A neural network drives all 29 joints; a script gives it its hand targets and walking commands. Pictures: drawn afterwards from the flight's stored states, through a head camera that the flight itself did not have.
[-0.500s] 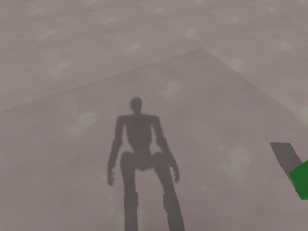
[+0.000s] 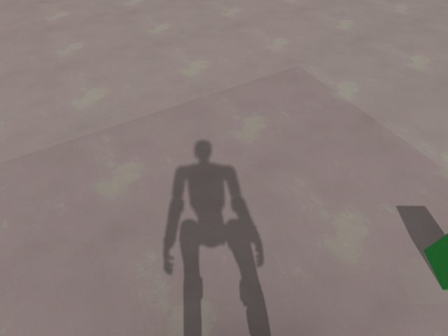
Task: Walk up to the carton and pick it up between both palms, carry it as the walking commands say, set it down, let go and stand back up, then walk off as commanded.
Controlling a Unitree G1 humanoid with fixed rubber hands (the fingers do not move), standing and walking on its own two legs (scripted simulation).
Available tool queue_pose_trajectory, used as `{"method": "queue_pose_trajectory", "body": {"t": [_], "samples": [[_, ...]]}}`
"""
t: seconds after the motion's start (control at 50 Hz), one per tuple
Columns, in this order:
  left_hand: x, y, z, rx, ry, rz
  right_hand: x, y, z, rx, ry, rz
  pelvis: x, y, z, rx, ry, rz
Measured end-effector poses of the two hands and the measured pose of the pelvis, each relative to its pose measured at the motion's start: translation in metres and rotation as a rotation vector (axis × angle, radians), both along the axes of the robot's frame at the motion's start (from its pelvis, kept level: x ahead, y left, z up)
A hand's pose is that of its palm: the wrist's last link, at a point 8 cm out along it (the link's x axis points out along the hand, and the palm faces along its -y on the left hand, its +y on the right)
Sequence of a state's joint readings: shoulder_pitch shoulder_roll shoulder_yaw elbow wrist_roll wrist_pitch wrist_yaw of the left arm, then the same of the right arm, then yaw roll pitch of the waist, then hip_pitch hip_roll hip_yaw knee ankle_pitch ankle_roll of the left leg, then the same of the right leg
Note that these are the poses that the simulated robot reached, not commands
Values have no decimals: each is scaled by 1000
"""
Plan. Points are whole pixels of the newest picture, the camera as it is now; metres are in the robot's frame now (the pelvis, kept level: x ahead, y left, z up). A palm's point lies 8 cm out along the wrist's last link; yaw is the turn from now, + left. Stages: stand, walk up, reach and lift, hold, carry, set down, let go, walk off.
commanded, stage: stand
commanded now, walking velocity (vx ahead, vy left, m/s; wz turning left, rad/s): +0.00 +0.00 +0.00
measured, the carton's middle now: out of the picture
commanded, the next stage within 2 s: walk off in 0.36 s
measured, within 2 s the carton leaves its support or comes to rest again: neither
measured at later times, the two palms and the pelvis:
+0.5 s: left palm out of the picture -0.05 +0.20 -0.15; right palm out of the picture -0.03 -0.22 -0.15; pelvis +0.00 -0.01 +0.00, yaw +0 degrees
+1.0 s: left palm out of the picture +0.01 +0.31 -0.15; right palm out of the picture -0.02 -0.18 -0.14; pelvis -0.02 +0.06 -0.01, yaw -1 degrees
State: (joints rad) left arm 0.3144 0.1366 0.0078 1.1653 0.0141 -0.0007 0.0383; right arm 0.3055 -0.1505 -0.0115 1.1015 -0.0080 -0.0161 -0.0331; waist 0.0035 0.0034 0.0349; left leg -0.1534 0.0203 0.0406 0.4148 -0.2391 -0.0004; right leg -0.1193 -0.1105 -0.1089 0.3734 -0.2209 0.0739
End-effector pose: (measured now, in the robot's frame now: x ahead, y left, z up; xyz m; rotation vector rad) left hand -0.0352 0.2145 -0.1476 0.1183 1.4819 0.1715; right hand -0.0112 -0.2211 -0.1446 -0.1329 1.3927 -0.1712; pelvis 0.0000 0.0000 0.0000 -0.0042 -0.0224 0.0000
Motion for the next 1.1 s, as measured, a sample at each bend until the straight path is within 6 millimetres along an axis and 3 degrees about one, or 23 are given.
{"method": "queue_pose_trajectory", "body": {"t": [0.62, 0.74, 0.88, 0.98, 1.1], "samples": [[-9, -12, 0, -6, -9, 8, -26, -4, -3, 9, 63, -14, -6, -9, -1, 0, 6, 2], [-1, 11, -2, 47, -57, 31, -28, -12, -7, -34, 86, 4, -11, 2, -8, -6, 22, 7], [5, 73, -14, 97, -47, 29, -5, 6, -2, -90, -6, 18, -15, 39, -17, 2, 36, 8], [42, 94, -5, 98, -108, -25, -11, 34, 5, -80, -22, 2, -19, 56, -10, -5, 51, -11], [78, 95, 3, 89, -204, -73, -12, 60, -3, -51, -34, -6, -24, 72, -9, 5, 57, -20]]}}
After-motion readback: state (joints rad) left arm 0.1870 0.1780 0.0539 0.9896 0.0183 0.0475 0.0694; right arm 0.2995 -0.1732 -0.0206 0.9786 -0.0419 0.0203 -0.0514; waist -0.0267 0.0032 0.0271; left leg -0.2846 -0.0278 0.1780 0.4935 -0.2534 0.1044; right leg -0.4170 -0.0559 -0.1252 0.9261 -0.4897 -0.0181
